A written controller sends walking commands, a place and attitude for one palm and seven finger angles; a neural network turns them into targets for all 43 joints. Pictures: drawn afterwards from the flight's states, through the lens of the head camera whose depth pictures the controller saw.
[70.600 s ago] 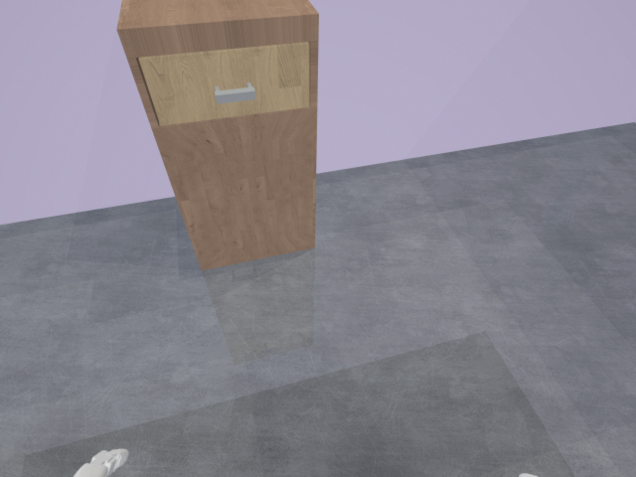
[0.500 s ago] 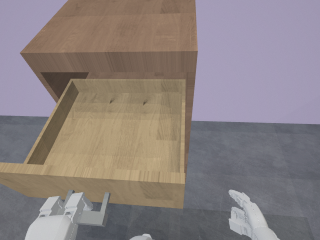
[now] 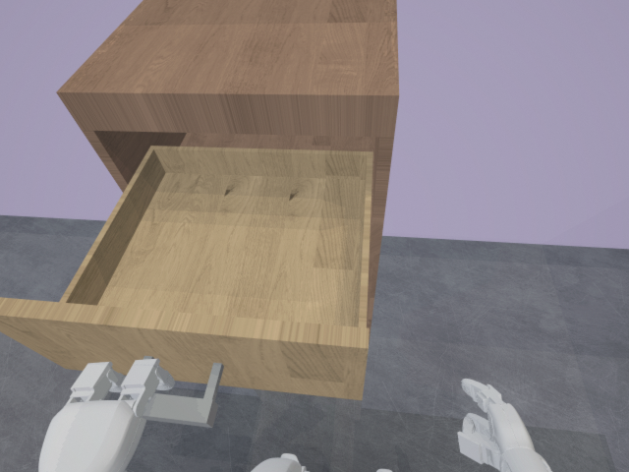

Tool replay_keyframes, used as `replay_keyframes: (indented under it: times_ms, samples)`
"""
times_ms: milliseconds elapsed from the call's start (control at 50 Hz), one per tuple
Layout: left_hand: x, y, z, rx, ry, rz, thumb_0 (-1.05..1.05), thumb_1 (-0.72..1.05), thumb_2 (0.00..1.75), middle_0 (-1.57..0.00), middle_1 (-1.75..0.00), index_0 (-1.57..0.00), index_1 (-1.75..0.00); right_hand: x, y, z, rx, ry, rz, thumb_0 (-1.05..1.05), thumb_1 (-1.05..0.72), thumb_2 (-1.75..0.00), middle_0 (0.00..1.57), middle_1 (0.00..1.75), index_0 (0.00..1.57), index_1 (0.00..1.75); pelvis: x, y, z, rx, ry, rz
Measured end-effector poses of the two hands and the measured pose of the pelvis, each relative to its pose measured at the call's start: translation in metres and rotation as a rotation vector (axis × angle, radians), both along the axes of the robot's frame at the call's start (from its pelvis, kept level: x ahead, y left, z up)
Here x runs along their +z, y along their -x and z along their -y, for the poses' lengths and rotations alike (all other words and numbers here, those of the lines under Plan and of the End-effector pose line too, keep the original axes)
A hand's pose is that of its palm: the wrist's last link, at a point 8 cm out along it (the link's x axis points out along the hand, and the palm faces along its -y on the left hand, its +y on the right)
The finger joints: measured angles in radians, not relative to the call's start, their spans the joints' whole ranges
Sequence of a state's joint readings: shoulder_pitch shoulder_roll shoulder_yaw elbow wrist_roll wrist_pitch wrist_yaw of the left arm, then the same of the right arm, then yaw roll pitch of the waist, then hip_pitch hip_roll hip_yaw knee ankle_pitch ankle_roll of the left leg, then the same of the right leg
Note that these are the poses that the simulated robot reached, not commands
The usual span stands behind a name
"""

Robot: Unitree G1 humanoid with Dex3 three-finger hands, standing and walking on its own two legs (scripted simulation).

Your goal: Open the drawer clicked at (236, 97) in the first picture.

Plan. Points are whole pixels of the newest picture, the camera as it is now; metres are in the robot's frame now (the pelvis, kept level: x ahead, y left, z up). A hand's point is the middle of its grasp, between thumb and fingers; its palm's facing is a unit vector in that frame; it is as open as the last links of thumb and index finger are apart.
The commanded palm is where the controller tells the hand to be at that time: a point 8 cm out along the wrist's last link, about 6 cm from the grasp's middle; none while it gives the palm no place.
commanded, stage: open the thumb to release the handle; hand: left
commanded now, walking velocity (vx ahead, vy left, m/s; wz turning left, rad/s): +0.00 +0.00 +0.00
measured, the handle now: (175, 388) +0.20 +0.19 +0.04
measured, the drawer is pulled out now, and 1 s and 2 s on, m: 0.30 0.30 0.29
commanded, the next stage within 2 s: lift the hand off the handle in 0.04 s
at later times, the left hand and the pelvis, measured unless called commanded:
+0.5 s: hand (147, 435) +0.16 +0.21 +0.02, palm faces +0.02 -0.12 -0.99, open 13.7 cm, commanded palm +0.13 +0.21 +0.08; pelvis -0.01 +0.00 +0.00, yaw +0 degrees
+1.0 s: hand (122, 416) +0.16 +0.21 +0.07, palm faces +0.03 -0.16 -0.99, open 13.3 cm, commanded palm +0.14 +0.21 +0.15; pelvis +0.00 +0.01 +0.03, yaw -1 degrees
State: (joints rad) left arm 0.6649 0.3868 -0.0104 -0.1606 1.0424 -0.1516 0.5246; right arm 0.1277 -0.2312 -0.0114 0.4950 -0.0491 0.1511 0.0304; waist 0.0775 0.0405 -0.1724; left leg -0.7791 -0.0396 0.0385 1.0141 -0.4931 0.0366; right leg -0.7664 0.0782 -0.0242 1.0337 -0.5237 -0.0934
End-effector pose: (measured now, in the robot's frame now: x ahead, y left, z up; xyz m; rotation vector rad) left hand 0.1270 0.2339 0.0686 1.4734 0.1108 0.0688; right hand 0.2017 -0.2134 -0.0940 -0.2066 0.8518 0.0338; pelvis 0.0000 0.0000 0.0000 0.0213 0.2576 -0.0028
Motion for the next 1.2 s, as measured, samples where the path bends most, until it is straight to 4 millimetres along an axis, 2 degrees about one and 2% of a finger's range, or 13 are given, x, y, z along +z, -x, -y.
replay_keyframes:
  times_ms: [80, 180, 320, 520, 700, 900, 1060, 1200]
  samples:
    - [0.000, 0.001, 0.000, -0.004, -0.002, 0.000, 0.00, -0.31, 0.38, -0.33, -1.23, -0.33, -1.23, 0.003, 0.004, 0.003, -0.014, 0.005, 0.013, 0.01, -0.90, -0.90, 0.20, 0.30, 0.20, 0.29, 0.001, 0.004, 0.000, 0.000, 0.002, 0.013]
    - [-0.001, 0.001, 0.003, 0.015, 0.020, 0.005, 0.00, -0.42, 0.33, -0.32, -1.21, -0.33, -1.22, 0.006, 0.008, 0.006, -0.015, 0.009, 0.023, 0.01, -0.90, -0.90, 0.20, 0.30, 0.20, 0.29, 0.002, 0.007, -0.001, 0.006, 0.005, 0.023]
    - [0.000, -0.004, 0.018, 0.000, 0.047, 0.039, 0.00, -0.48, 0.31, -0.32, -1.21, -0.32, -1.20, 0.008, 0.014, 0.003, -0.005, 0.004, 0.029, 0.01, -0.90, -0.90, 0.20, 0.30, 0.20, 0.29, 0.004, 0.011, -0.003, 0.005, 0.003, 0.034]
    - [0.001, -0.008, 0.019, -0.001, 0.021, 0.038, 0.00, -0.49, 0.30, -0.32, -1.21, -0.35, -1.22, 0.009, 0.016, -0.007, -0.009, -0.031, 0.038, 0.01, -0.90, -0.90, 0.20, 0.30, 0.20, 0.29, 0.006, 0.013, -0.005, 0.001, 0.003, 0.054]
    - [0.025, -0.011, 0.015, 0.008, 0.030, 0.045, 0.00, -0.49, 0.30, -0.32, -1.21, -0.42, -1.24, 0.023, 0.012, -0.009, -0.016, -0.037, 0.060, 0.01, -0.90, -0.90, 0.20, 0.30, 0.20, 0.29, 0.018, 0.009, -0.007, -0.001, 0.006, 0.095]
    - [0.051, -0.012, 0.013, -0.001, 0.049, 0.058, 0.00, -0.49, 0.30, -0.31, -1.21, -0.42, -1.23, 0.043, -0.001, -0.012, 0.002, -0.035, 0.106, 0.01, -0.90, -0.90, 0.20, 0.30, 0.20, 0.29, 0.028, 0.005, -0.012, -0.007, 0.012, 0.131]
    - [0.065, -0.013, 0.014, -0.011, 0.063, 0.055, 0.00, -0.49, 0.30, -0.32, -1.21, -0.43, -1.22, 0.050, -0.009, -0.023, 0.024, -0.051, 0.123, 0.01, -0.90, -0.90, 0.20, 0.30, 0.20, 0.29, 0.033, 0.002, -0.017, -0.009, 0.016, 0.149]
    - [0.085, -0.015, 0.014, -0.030, 0.066, 0.081, 0.00, -0.49, 0.30, -0.34, -1.22, -0.43, -1.22, 0.052, -0.012, -0.034, 0.039, -0.075, 0.124, 0.01, -0.90, -0.90, 0.20, 0.30, 0.20, 0.29, 0.037, -0.002, -0.021, -0.013, 0.021, 0.165]
